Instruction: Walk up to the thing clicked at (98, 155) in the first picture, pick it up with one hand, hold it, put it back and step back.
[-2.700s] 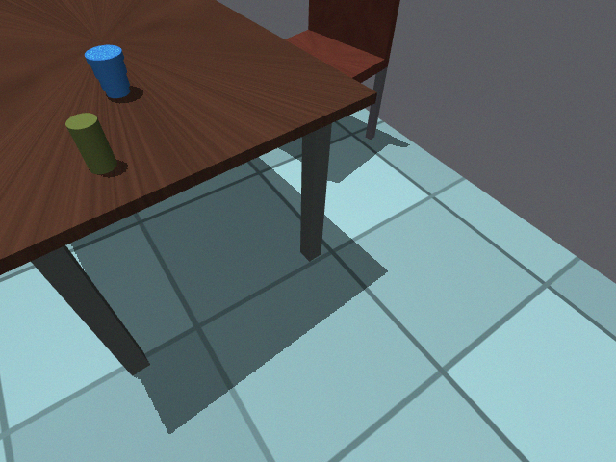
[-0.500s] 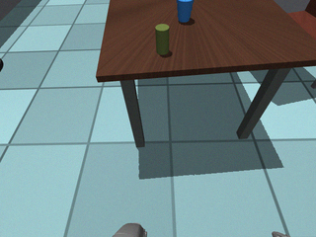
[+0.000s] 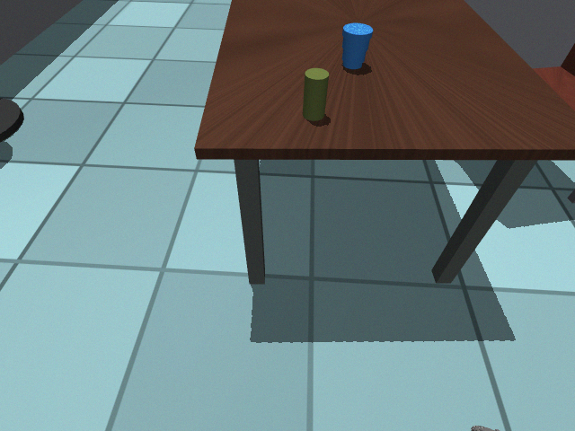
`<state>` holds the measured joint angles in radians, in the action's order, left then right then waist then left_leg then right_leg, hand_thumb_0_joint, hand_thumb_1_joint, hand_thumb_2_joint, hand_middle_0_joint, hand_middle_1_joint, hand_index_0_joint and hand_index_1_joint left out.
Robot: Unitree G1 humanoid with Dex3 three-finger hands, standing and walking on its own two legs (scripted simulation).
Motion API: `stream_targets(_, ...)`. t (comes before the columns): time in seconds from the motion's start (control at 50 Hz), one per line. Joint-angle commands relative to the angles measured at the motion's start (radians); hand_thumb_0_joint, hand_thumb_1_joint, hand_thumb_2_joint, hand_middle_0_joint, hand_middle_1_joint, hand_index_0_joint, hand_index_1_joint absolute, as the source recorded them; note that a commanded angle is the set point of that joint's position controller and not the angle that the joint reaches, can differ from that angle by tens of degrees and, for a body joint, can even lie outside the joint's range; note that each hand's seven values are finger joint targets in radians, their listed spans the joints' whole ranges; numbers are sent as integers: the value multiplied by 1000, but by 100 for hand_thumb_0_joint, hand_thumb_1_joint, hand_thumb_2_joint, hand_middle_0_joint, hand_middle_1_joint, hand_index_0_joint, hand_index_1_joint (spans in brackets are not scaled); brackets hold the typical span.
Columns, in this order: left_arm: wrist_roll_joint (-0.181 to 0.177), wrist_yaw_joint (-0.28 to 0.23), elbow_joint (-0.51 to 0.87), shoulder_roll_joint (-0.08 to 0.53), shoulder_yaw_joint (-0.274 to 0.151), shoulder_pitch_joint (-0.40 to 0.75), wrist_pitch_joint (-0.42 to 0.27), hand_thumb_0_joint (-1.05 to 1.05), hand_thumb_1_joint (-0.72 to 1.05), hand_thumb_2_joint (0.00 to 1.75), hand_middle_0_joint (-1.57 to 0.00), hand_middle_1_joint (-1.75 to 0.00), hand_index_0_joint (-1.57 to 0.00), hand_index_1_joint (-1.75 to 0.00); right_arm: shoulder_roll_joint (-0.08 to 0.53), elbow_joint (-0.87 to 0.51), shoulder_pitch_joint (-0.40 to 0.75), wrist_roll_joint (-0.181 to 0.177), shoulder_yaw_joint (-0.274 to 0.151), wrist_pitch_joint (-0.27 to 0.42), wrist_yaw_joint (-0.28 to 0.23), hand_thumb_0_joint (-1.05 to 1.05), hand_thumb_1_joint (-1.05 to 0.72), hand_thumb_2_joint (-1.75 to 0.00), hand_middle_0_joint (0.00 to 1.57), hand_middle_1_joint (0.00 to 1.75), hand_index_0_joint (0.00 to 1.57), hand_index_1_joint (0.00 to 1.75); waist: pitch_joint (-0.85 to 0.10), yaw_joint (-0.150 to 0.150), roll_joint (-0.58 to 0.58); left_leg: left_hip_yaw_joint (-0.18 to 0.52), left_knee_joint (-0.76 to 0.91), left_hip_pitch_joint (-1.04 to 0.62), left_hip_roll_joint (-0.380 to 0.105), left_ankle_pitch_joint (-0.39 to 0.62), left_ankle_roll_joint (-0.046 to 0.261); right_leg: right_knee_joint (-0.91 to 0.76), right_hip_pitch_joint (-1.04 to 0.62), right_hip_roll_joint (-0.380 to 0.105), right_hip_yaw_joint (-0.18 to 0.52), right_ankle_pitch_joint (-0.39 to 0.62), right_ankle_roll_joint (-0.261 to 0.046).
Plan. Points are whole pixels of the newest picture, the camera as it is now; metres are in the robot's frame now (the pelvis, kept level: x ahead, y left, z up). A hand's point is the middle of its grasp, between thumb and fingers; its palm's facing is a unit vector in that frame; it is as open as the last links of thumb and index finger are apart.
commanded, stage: walk up
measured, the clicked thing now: (315, 95) +0.82 -0.04 +0.03
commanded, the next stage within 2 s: stand in 0.88 s
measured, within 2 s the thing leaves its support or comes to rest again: neither
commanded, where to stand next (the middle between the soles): +0.06 -0.01 m, yaw -2 degrees
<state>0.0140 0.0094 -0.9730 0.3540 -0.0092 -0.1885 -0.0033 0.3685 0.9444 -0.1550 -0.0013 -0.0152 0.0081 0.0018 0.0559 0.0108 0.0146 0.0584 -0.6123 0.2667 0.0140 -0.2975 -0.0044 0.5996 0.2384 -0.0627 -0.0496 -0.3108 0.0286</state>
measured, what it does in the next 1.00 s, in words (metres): stands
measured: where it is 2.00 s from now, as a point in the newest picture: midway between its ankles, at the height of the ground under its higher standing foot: outside the picture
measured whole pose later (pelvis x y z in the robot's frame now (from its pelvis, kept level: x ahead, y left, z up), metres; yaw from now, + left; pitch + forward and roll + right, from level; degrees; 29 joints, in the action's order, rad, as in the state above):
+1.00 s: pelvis +0.01 +0.00 +0.02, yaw +1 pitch -2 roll +0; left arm 0.01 0.00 -1.15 0.35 -0.02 -0.09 0.00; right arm 0.35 1.13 -0.08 0.00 0.00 0.01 0.00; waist 0.06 0.01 0.01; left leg 0.08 -0.37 0.15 0.01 -0.18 -0.01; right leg 0.34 0.11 -0.06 -0.08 -0.20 0.03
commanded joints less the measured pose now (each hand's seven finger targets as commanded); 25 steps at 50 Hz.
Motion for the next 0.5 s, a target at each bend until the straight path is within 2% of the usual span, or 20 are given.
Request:
stream_targets(0.0, -2, -11, 45, 246, -57, 84, -47, 0, 90, 90, -20, -30, -20, -30, 200, -35, 60, 4, -39, 25, 3, 0, -90, -90, 20, 30, 20, 30, -17, -2, -83, 102, 151, 8, -80, 50, 63, -234, 0, -79, 129, -6, -80)
stream_targets(0.04, -5, -11, 39, 245, -57, 106, -49, 0, 90, 90, -20, -30, -20, -30, 199, -6, 40, 4, -34, 28, 2, 0, -90, -90, 20, 30, 20, 30, -54, -12, -70, 85, 160, -32, -73, 128, 47, -230, -35, -100, 134, 71, -86)
stream_targets(0.1, -11, -12, 13, 232, -52, 114, -45, 0, 90, 90, -20, -30, -20, -30, 208, 21, 70, 4, -34, 30, 1, 0, -90, -90, 20, 30, 20, 30, -87, 0, -25, 103, 196, -53, -94, 195, 49, -216, -75, -78, 91, 119, -71)
stream_targets(0.22, -10, -10, -25, 230, -45, 137, -38, 0, 90, 90, -20, -30, -20, -30, 209, 57, 97, 6, -28, 27, -1, 0, -90, -90, 20, 30, 20, 30, -92, 5, -4, 107, 255, -36, -99, 178, 43, -246, -141, -73, 70, 128, -55)
stream_targets(0.26, -11, -11, -39, 228, -45, 137, -37, 0, 90, 90, -20, -30, -20, -30, 208, 71, 102, 5, -27, 27, -2, 0, -90, -90, 20, 30, 20, 30, -108, 8, 1, 107, 255, -57, -107, 233, 43, -250, -158, -74, 62, 163, -54)
stream_targets(0.3, -13, -11, -52, 226, -45, 149, -36, 0, 90, 90, -20, -30, -20, -30, 202, 83, 104, 4, -24, 26, -3, 0, -90, -90, 20, 30, 20, 30, -98, 7, 4, 105, 265, -54, -104, 242, 37, -258, -163, -74, 58, 165, -51)
stream_targets(0.44, -8, -12, -85, 224, -43, 165, -34, 0, 90, 90, -20, -30, -20, -30, 198, 109, 112, 4, -25, 22, -4, 0, -90, -90, 20, 30, 20, 30, -86, 0, 3, 105, 285, -55, -103, 238, 33, -285, -177, -74, 52, 161, -44)
stream_targets(0.48, -7, -12, -84, 225, -42, 175, -32, 0, 90, 90, -20, -30, -20, -30, 201, 117, 110, 6, -26, 20, -5, 0, -90, -90, 20, 30, 20, 30, -78, -4, 1, 103, 298, -49, -101, 194, 31, -291, -169, -77, 56, 143, -43)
